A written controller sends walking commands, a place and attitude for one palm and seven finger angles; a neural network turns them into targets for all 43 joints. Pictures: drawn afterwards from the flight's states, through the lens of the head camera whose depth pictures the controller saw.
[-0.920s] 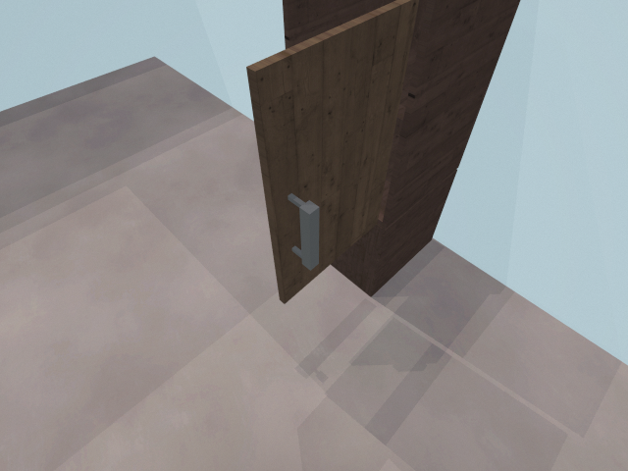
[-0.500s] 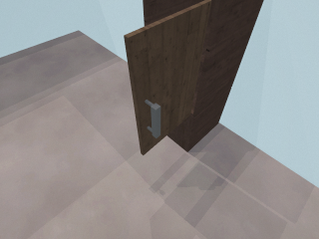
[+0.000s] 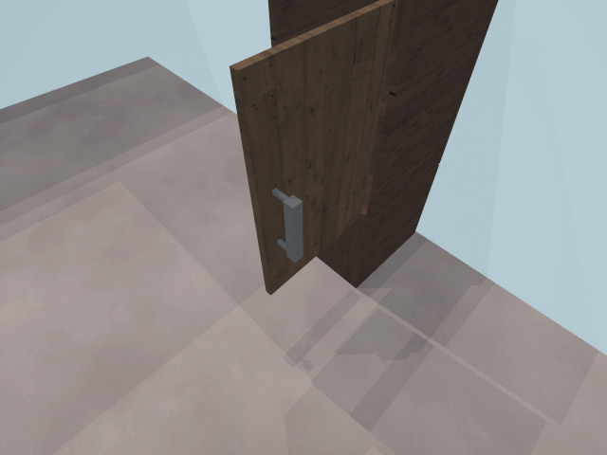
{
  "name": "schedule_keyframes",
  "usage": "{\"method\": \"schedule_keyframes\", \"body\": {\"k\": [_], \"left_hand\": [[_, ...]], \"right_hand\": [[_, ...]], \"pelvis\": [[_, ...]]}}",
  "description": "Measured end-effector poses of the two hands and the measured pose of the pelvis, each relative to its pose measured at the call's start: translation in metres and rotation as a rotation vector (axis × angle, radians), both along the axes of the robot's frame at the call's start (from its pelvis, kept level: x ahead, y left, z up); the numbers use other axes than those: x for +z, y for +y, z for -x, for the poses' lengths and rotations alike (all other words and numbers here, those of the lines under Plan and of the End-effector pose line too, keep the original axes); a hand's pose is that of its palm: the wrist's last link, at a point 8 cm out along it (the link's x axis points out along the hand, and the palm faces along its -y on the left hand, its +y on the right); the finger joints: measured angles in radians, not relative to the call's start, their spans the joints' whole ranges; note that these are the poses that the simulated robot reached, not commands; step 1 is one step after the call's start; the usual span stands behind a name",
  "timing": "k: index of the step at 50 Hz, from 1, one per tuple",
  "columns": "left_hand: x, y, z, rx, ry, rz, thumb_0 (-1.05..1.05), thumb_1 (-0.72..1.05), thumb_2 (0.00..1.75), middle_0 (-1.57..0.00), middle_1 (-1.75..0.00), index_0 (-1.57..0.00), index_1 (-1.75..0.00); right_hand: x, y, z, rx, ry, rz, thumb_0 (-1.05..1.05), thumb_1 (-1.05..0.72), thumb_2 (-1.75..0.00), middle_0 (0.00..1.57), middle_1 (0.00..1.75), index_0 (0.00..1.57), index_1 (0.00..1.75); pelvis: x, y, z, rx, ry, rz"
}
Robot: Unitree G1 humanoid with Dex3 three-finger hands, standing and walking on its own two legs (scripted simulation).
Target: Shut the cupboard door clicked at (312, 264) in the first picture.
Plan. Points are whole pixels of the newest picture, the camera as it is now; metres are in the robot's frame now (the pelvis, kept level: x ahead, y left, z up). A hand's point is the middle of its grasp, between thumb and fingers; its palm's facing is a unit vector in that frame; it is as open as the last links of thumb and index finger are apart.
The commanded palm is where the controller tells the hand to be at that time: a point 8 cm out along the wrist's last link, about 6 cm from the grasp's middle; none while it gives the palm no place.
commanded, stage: walk around to get in front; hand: left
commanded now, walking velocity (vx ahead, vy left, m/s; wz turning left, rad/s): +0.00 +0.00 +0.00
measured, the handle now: (286, 225) +0.55 +0.07 -0.09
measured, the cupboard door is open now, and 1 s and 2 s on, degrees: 92 92 92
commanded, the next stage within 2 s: none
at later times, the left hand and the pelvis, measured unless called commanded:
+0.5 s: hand out of the picture +0.06 +0.18 -0.18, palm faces -0.14 -0.95 -0.30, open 7.4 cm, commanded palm none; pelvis -0.03 -0.03 -0.03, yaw -12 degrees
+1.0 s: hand out of the picture +0.08 +0.15 -0.17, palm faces -0.35 -0.90 -0.27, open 7.4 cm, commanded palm none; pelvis -0.02 -0.03 +0.00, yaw -28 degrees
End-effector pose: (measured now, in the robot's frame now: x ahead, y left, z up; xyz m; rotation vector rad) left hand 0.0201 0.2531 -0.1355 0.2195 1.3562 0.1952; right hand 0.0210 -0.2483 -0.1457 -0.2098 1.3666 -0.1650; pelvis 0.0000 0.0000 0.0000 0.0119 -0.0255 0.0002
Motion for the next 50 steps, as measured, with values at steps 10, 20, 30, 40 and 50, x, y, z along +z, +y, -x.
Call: {"method": "schedule_keyframes", "body": {"k": [10, 20, 30, 40, 50], "left_hand": [[-0.005, -0.006, -0.002, -0.016, 0.019, 0.007, 0.00, 0.91, 0.90, -0.20, -0.30, -0.20, -0.30], [-0.014, -0.017, -0.023, -0.112, 0.022, 0.010, 0.00, 0.91, 0.90, -0.20, -0.30, -0.20, -0.30], [0.006, -0.047, -0.040, -0.206, -0.031, -0.049, 0.00, 0.91, 0.90, -0.20, -0.30, -0.20, -0.30], [0.012, -0.067, -0.046, -0.287, -0.001, -0.030, 0.00, 0.90, 0.90, -0.20, -0.30, -0.20, -0.30], [0.003, -0.059, -0.076, -0.382, 0.012, -0.005, 0.00, 0.90, 0.90, -0.20, -0.30, -0.20, -0.30]], "right_hand": [[-0.004, 0.002, 0.004, -0.057, -0.021, 0.004, 0.00, -0.91, -0.89, 0.20, 0.29, 0.20, 0.30], [-0.018, -0.006, 0.043, -0.172, -0.031, -0.002, 0.00, -0.91, -0.89, 0.20, 0.29, 0.20, 0.30], [-0.023, -0.046, 0.056, -0.266, -0.046, -0.022, 0.01, -0.91, -0.89, 0.20, 0.29, 0.20, 0.30], [0.000, -0.067, 0.023, -0.340, -0.202, 0.008, 0.01, -0.91, -0.90, 0.20, 0.29, 0.20, 0.30], [0.019, -0.060, 0.006, -0.400, -0.292, 0.050, 0.01, -0.91, -0.89, 0.20, 0.29, 0.20, 0.30]], "pelvis": [[-0.004, -0.002, 0.003, -0.056, 0.006, 0.004], [-0.017, -0.010, 0.021, -0.166, 0.021, -0.029], [-0.013, -0.038, 0.032, -0.254, 0.029, -0.045], [-0.002, -0.045, 0.030, -0.377, 0.049, -0.053], [-0.003, -0.030, 0.018, -0.487, 0.065, -0.044]]}}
